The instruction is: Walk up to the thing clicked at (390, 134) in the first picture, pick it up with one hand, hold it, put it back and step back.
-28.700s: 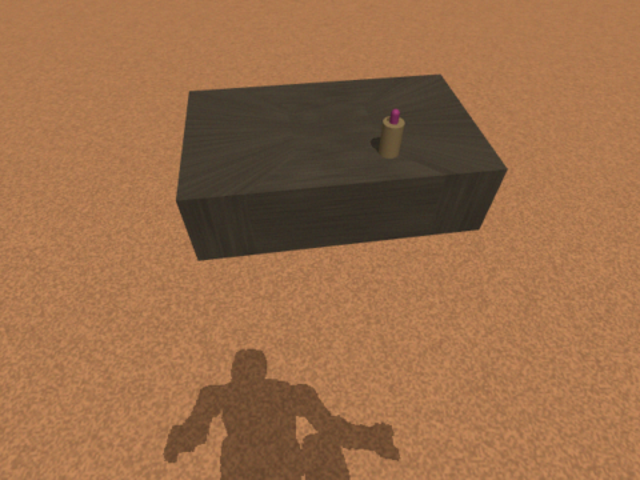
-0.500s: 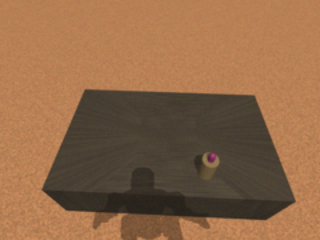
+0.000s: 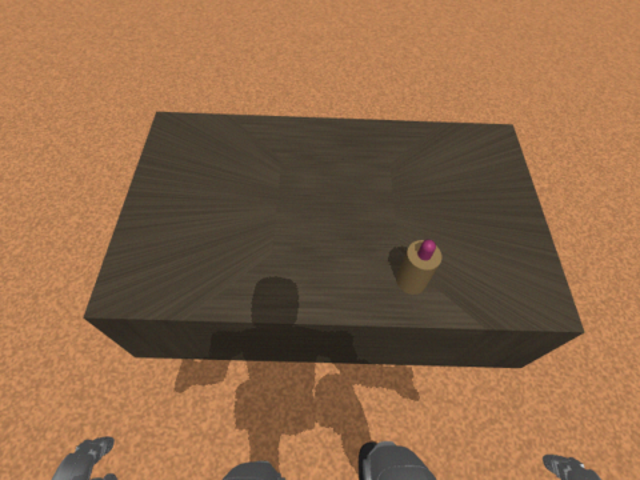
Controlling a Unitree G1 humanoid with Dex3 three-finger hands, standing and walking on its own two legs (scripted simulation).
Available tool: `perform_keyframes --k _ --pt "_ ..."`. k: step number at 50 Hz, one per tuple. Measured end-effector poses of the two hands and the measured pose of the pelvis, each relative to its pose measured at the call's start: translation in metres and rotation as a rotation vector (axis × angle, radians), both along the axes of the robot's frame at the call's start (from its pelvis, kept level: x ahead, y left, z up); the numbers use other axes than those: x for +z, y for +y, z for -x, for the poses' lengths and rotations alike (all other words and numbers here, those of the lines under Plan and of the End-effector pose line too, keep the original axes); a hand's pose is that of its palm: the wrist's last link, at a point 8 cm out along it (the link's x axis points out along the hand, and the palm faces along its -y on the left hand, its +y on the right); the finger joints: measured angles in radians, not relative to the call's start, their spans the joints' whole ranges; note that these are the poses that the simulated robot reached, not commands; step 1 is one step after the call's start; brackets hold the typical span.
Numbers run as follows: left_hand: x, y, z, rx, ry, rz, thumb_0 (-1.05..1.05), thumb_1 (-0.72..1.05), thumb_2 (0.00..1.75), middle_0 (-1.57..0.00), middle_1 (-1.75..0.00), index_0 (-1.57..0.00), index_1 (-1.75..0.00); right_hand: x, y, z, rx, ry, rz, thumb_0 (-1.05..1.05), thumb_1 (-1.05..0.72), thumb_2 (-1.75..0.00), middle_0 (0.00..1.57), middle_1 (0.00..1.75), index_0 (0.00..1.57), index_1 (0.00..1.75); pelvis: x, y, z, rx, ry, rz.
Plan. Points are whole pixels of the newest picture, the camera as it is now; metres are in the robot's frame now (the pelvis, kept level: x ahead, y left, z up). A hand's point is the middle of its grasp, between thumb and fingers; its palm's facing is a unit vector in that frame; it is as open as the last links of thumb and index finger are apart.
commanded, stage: step back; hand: right
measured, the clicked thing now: (420, 263) +0.56 -0.24 -0.34
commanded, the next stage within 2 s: none
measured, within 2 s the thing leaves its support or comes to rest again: neither
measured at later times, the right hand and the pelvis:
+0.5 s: hand out of the picture -0.01 -0.27 -0.16, palm faces +0.07 +0.93 -0.37, open 7.4 cm; pelvis -0.10 +0.00 -0.01, yaw -4 degrees
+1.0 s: hand out of the picture -0.15 -0.25 -0.12, palm faces -0.03 +0.89 -0.45, open 7.4 cm; pelvis -0.23 +0.02 +0.01, yaw -2 degrees
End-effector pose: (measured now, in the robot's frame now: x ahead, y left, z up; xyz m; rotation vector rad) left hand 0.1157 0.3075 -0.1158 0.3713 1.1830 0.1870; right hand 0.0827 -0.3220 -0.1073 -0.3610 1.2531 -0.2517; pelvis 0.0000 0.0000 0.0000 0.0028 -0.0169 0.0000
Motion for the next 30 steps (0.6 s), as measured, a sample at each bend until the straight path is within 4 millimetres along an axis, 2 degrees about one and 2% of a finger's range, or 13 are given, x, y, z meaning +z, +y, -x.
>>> perform_keyframes --k 4,7,10,16,22,25,30 --pt "-0.012 0.017 -0.007 -0.011 -0.05 -0.003 0.01 0.9 0.9 -0.21 -0.3 -0.2 -0.3 -0.001 0.013 0.036 -0.005 0.028 0.032 0.0 -0.91 -0.9 0.2 0.3 0.2 0.29 -0.01 0.013 0.017 -0.001 -0.003 0.005" --pt "-0.01 0.017 -0.003 -0.013 -0.062 0.005 0.01 0.9 0.9 -0.2 -0.3 -0.2 -0.3 0.008 0.023 0.064 -0.016 0.065 0.03 0.0 -0.91 -0.9 0.2 0.3 0.2 0.3 -0.003 0.015 0.025 -0.005 -0.008 0.016" --pt "-0.006 0.013 0.009 -0.017 -0.05 0.026 0.01 0.9 0.9 -0.2 -0.3 -0.2 -0.3 0.015 0.028 0.081 -0.026 0.078 0.034 0.0 -0.91 -0.9 0.21 0.3 0.2 0.3 0.005 0.017 0.033 -0.011 0.002 0.031" --pt "-0.005 0.007 0.045 -0.046 0.002 0.027 0.01 0.9 0.9 -0.21 -0.3 -0.2 -0.3 0.012 0.026 0.088 -0.039 0.001 0.031 0.0 -0.91 -0.9 0.21 0.3 0.21 0.3 0.005 0.016 0.056 -0.051 0.005 0.02" --pt "-0.006 -0.006 0.076 -0.067 0.007 -0.006 0.01 0.9 0.9 -0.21 -0.3 -0.2 -0.3 -0.009 0.012 0.097 -0.037 -0.072 -0.004 0.0 -0.91 -0.9 0.21 0.3 0.21 0.3 -0.009 0.004 0.084 -0.087 -0.018 0.009" --pt "0.004 -0.016 0.095 -0.072 0.0 -0.006 0.01 0.9 0.9 -0.21 -0.3 -0.2 -0.3 -0.014 0.008 0.104 -0.052 -0.084 -0.027 0.0 -0.91 -0.9 0.21 0.3 0.2 0.3 -0.006 -0.001 0.097 -0.071 -0.03 0.031" --pt "0.022 -0.018 0.118 -0.05 -0.036 -0.01 0.01 0.9 0.9 -0.21 -0.3 -0.2 -0.3 -0.004 0.009 0.122 -0.037 -0.087 -0.044 0.0 -0.91 -0.9 0.21 0.3 0.2 0.3 0.006 -0.003 0.117 -0.081 -0.015 -0.024"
